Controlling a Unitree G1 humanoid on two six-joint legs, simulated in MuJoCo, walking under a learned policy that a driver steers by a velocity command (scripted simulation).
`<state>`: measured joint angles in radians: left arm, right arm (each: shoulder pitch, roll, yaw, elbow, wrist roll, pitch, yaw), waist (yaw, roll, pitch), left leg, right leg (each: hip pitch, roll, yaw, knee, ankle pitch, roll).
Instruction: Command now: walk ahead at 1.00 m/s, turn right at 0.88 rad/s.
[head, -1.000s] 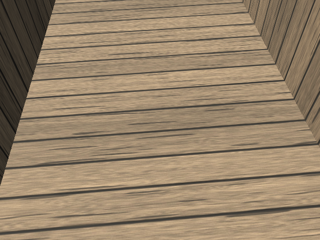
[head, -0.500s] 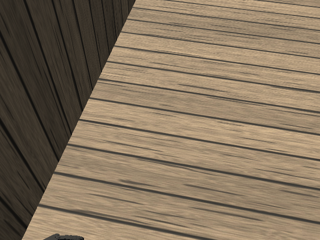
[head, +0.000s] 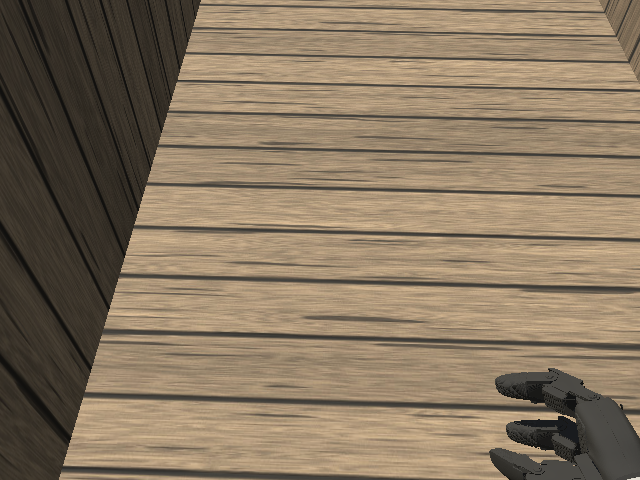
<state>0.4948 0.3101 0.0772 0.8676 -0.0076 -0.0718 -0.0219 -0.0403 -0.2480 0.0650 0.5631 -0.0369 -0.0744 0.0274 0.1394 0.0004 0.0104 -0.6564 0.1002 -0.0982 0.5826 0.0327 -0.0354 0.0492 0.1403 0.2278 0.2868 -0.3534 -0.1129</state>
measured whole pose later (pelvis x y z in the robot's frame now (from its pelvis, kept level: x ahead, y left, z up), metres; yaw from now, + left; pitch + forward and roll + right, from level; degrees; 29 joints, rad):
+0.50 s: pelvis +0.47 -0.02 -0.03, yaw -26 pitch +0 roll +2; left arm -0.03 0.29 0.01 0.63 0.04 -0.03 -0.07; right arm 0.56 -0.25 -0.02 0.94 -0.02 -0.09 -0.02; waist -0.07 -0.04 0.03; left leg 0.22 0.05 0.27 0.58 -0.39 -0.03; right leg -0.57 0.06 -0.11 0.68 -0.12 -0.21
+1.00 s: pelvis +0.94 -0.13 -0.04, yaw -8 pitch +0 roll +0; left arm 0.32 0.27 0.03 0.87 0.03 -0.08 0.01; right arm 0.21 -0.31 -0.06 0.78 -0.01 -0.02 0.04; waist -0.04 0.01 0.06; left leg -0.53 -0.13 0.11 0.71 -0.22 0.19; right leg -0.04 0.01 -0.10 1.25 -0.36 0.00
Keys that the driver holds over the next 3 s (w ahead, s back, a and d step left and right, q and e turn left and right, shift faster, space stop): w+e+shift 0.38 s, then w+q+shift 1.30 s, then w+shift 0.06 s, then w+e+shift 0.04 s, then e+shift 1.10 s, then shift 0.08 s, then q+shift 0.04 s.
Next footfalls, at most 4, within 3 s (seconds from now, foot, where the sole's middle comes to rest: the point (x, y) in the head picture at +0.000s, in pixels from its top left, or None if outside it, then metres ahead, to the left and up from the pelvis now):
0.06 left None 0.27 0.18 -0.77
0.50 right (435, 420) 0.62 -0.13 -0.77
0.94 left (444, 246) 1.10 -0.14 -0.77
1.40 right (490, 137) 1.55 -0.28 -0.77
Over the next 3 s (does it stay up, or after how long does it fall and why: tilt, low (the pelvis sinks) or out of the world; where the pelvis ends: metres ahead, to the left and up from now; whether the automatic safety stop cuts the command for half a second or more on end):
stays up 2.01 0.18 0.01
